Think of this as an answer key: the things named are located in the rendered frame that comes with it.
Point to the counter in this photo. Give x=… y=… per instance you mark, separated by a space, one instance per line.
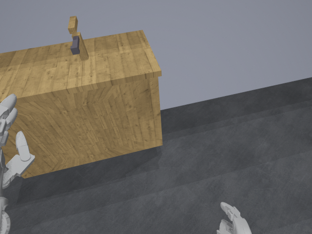
x=78 y=109

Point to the robot left forearm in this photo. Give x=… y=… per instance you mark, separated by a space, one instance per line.
x=5 y=219

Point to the robot left hand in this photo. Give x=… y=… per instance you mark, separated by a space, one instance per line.
x=19 y=163

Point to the robot right hand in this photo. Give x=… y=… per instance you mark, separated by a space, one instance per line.
x=239 y=226

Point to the tap lever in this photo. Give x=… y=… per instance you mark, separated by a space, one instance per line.
x=75 y=46

